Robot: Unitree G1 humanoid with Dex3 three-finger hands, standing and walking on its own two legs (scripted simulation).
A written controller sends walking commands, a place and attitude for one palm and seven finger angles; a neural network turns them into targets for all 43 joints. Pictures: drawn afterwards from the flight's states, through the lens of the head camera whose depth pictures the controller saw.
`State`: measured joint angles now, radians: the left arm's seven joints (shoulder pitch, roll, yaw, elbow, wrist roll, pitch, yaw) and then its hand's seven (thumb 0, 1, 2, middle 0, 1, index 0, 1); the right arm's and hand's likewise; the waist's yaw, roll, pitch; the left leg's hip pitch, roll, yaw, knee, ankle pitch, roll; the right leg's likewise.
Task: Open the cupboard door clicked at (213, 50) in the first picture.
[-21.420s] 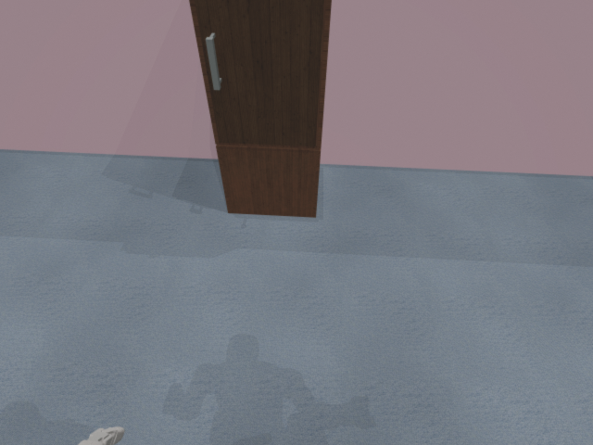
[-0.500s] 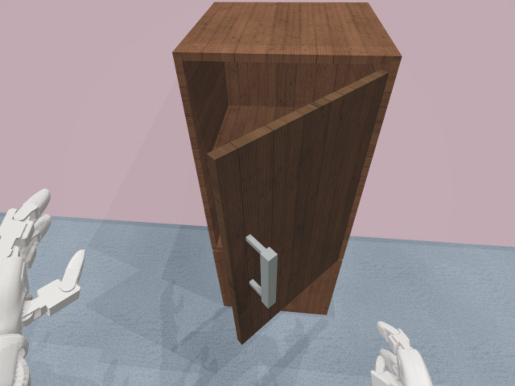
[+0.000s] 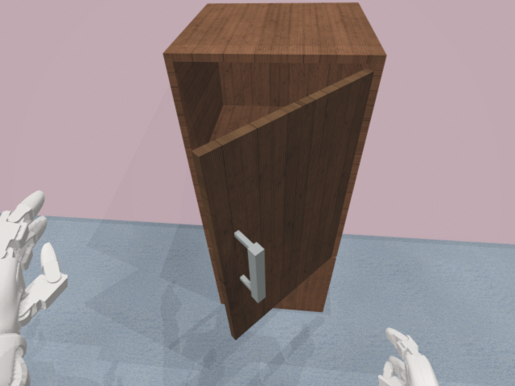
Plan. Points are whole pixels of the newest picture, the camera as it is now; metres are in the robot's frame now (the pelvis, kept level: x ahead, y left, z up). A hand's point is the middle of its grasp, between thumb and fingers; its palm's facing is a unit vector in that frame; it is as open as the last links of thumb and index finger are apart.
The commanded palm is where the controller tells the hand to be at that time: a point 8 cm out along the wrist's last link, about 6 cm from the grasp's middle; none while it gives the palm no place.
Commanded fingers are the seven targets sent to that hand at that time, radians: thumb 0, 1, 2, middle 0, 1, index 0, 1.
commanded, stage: step back with the hand held close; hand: left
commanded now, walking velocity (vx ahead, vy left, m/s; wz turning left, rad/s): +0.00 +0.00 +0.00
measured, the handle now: (250, 267) +0.34 +0.07 -0.02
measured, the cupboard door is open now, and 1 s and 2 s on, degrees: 47 47 47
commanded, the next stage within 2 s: stop stepping back and stand still in 1.28 s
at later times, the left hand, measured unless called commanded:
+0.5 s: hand (42, 296) +0.16 +0.28 +0.15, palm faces +0.36 -0.79 -0.50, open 7.4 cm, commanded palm +0.10 +0.32 +0.17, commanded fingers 0.00 0.90 0.90 -0.20 -0.30 -0.20 -0.30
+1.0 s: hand out of the picture +0.08 +0.31 +0.15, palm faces +0.45 -0.78 -0.43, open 7.4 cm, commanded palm +0.01 +0.35 +0.17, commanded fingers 0.00 0.90 0.90 -0.20 -0.30 -0.20 -0.30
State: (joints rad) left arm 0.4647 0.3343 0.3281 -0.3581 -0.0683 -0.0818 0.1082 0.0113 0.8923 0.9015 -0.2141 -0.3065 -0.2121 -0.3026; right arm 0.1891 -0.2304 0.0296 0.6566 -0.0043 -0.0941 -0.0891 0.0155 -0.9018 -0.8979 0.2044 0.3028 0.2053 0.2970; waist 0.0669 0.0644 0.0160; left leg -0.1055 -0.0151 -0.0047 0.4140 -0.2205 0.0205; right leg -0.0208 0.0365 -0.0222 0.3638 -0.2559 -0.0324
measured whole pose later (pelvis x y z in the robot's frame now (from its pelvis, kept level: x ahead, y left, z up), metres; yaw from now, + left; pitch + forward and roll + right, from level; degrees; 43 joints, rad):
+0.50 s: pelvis -0.04 +0.02 +0.00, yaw +0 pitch +0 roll -1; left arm 0.56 0.43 0.40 -0.47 -0.06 -0.14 0.13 0.01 0.89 0.90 -0.22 -0.31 -0.22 -0.30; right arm 0.16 -0.24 -0.01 0.57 0.02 0.02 -0.10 0.01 -0.90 -0.90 0.20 0.30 0.20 0.30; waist 0.00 0.03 0.04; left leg -0.30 -0.02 0.01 0.48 -0.18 0.04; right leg -0.22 0.03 -0.02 0.43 -0.21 -0.01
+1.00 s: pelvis -0.11 +0.04 -0.03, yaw +3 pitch -1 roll -4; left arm 0.52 0.42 0.41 -0.57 -0.03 -0.22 0.16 0.01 0.89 0.90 -0.22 -0.31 -0.21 -0.30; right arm 0.19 -0.23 0.00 0.61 -0.01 -0.06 -0.09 0.01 -0.90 -0.90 0.21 0.30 0.21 0.30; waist 0.00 0.00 0.07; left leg -0.46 -0.02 0.00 0.64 -0.13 0.07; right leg -0.38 0.03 -0.02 0.63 -0.25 0.02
